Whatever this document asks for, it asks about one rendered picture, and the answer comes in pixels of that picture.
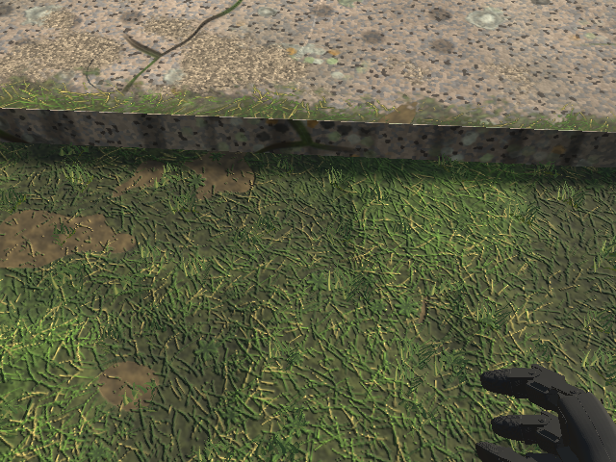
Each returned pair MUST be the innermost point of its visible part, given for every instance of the robot right hand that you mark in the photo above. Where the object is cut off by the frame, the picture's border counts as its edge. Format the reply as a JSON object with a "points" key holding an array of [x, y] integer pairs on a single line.
{"points": [[582, 432]]}

